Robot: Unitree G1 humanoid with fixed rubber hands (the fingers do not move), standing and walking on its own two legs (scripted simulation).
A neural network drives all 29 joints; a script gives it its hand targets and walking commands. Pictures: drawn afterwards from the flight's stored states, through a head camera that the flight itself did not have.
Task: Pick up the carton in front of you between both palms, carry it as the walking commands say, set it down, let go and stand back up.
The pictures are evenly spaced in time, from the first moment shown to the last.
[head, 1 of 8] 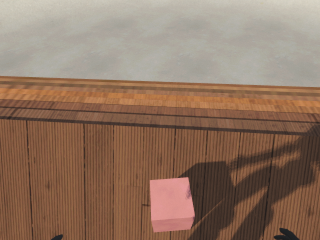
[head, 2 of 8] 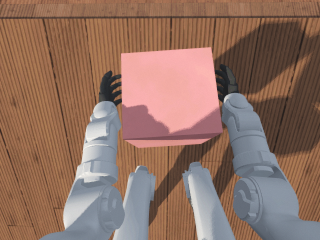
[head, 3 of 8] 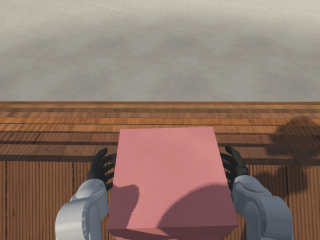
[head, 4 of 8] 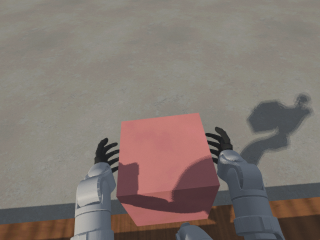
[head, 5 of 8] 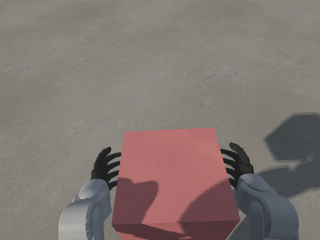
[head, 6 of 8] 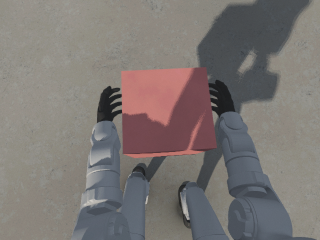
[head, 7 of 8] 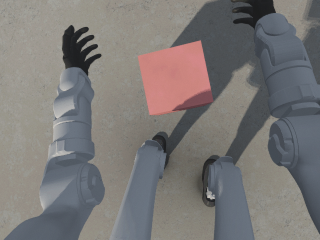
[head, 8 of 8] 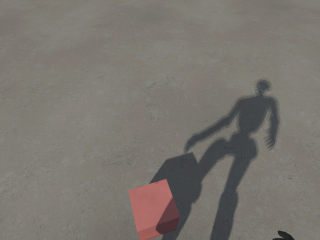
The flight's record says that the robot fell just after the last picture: no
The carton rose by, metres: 0.68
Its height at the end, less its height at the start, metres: -1.41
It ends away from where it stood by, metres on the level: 5.41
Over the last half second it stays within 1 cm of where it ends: yes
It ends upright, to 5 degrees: yes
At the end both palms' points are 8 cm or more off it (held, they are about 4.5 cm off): yes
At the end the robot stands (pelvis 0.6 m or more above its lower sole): yes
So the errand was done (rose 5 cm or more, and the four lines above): yes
